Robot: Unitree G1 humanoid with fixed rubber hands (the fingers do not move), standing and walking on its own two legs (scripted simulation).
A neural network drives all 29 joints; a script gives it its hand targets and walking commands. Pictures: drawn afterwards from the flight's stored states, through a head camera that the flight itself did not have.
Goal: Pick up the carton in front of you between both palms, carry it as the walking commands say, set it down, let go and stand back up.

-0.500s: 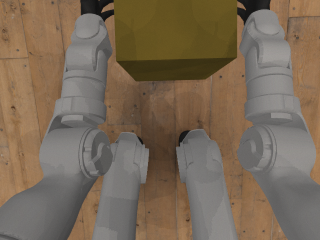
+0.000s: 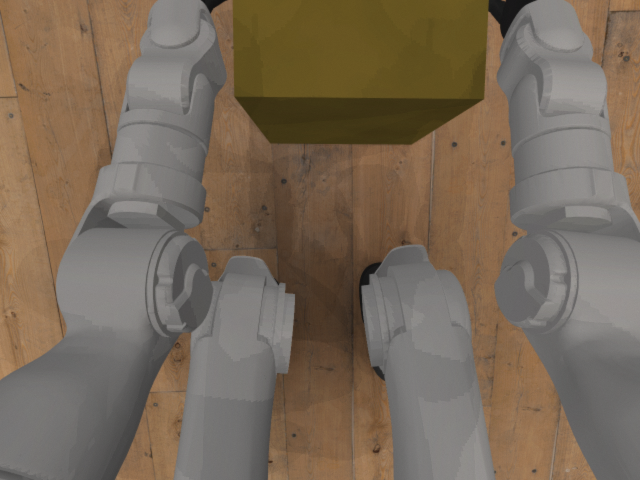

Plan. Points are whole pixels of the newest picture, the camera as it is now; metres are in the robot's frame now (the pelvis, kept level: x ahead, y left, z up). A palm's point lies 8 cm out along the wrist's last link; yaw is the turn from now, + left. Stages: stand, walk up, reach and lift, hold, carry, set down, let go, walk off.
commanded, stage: set down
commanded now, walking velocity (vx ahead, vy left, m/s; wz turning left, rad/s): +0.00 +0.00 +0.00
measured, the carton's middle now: (348, 37) +0.54 -0.06 -0.25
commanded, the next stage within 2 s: none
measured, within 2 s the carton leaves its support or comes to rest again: rests again in 0.74 s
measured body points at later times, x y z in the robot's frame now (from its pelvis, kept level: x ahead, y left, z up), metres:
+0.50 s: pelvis -0.01 +0.00 -0.01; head +0.36 -0.03 +0.23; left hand +0.58 +0.10 -0.17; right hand +0.55 -0.21 -0.17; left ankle +0.09 +0.11 -0.35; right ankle +0.09 -0.11 -0.35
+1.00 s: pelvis +0.00 +0.00 -0.02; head +0.38 -0.03 +0.20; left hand +0.56 +0.13 -0.22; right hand +0.54 -0.25 -0.22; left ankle +0.09 +0.11 -0.35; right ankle +0.09 -0.11 -0.35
